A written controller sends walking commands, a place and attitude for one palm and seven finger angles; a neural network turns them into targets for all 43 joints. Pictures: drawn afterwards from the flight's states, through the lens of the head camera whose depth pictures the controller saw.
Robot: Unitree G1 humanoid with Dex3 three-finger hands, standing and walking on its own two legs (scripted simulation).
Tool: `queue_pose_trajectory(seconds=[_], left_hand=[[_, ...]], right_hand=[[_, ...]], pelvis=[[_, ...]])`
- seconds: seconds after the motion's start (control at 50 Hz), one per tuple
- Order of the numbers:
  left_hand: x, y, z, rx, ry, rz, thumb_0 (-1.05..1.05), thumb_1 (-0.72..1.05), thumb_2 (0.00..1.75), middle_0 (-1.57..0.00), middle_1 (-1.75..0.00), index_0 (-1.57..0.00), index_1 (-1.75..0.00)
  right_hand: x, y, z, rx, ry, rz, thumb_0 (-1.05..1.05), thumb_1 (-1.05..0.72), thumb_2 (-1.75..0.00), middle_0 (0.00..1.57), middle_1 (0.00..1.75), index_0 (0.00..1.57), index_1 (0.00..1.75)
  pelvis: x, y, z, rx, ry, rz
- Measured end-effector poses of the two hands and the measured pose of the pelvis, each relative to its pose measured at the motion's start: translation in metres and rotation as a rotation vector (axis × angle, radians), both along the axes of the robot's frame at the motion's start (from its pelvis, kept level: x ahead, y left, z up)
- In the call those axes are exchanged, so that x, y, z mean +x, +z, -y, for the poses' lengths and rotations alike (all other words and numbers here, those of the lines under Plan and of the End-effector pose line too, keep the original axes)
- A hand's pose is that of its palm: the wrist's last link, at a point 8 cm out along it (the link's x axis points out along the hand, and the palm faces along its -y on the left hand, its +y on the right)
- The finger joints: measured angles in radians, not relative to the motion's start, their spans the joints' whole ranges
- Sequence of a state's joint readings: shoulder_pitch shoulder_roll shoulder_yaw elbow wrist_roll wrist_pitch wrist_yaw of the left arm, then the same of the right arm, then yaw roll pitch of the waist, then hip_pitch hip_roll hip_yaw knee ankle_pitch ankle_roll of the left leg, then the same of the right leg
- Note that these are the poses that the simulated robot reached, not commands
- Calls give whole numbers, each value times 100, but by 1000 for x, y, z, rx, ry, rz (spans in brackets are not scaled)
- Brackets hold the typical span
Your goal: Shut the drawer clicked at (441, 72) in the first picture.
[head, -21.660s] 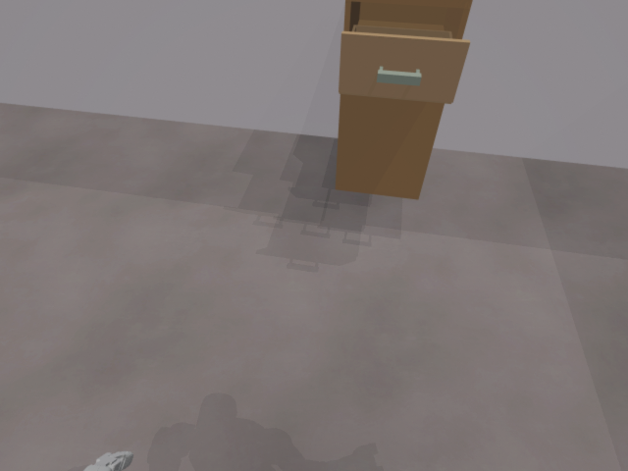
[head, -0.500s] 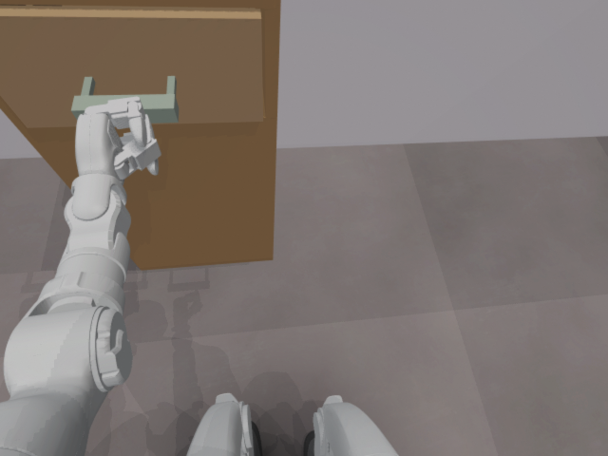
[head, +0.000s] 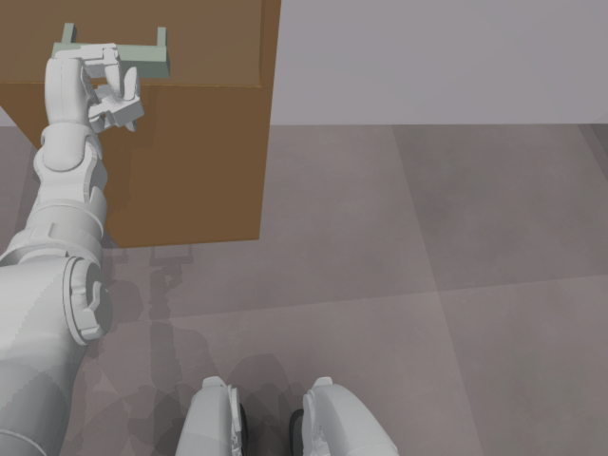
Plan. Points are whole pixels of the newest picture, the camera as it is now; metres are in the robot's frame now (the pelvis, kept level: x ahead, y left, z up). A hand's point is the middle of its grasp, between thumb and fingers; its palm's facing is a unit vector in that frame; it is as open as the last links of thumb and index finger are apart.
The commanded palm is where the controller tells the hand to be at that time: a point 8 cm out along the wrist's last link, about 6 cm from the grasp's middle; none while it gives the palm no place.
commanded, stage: pull the fist back off the drawer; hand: left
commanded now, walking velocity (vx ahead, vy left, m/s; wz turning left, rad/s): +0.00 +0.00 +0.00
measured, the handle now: (115, 47) +0.62 +0.18 +0.08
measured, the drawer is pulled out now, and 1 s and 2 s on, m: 0.00 0.00 0.00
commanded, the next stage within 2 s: draw the hand back to the body in 0.74 s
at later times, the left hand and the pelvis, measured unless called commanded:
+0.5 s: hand (142, 98) +0.54 +0.14 +0.07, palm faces +0.04 -1.00 -0.03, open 3.1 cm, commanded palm +0.52 +0.17 +0.08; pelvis -0.01 +0.01 +0.00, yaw -1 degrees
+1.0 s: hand (118, 117) +0.49 +0.16 +0.10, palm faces +0.03 -1.00 -0.04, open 3.3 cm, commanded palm +0.45 +0.21 +0.11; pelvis +0.05 +0.00 +0.04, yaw -1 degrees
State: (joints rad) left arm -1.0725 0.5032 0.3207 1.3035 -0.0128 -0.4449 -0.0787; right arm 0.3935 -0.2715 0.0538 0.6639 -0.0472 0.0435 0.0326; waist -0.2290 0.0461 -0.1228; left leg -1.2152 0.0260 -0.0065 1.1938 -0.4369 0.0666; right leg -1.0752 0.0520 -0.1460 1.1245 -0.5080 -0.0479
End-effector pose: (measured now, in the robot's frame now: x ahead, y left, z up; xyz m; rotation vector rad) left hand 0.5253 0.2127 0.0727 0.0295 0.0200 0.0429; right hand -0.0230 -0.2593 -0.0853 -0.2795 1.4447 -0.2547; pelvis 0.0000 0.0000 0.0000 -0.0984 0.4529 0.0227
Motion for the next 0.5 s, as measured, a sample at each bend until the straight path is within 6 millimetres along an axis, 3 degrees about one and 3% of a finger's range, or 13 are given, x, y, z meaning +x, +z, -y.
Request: queue_pose_trajectory(seconds=[0.32,0.5], left_hand=[[-2,3,5,11,-1,-6,-1,64,95,-140,-160,-141,-160],[-6,3,15,4,0,-2,1,76,94,-140,-160,-140,-160]], right_hand=[[-31,0,-11,2,7,-14,0,-90,-90,20,30,20,30],[-26,-1,-17,40,-12,-2,0,-90,-90,20,30,20,30]], pelvis=[[-17,-6,-8,-10,2,-8],[-11,-1,-10,2,-14,4]])
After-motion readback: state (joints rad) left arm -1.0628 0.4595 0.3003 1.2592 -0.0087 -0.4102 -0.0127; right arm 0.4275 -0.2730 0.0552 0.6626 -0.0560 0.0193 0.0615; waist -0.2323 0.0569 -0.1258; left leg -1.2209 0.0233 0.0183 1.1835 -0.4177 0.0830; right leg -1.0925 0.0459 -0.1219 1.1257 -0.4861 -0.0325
